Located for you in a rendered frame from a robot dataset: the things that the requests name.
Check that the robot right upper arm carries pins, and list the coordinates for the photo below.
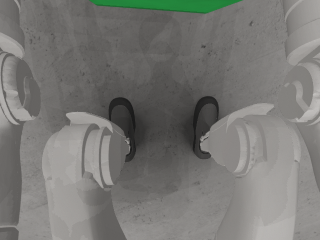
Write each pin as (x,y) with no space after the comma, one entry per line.
(299,102)

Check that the left robot forearm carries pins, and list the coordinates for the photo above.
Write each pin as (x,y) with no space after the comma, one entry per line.
(12,37)

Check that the robot left upper arm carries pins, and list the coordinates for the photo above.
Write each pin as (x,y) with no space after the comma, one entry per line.
(20,101)

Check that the robot right shin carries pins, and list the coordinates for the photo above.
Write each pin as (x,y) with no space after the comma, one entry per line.
(213,143)

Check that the right robot forearm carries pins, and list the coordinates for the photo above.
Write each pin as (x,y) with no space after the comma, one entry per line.
(302,19)

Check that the carton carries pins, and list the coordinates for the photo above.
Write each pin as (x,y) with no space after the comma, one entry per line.
(189,6)

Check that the right robot thigh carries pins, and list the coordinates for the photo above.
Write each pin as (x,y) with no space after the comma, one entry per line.
(264,204)

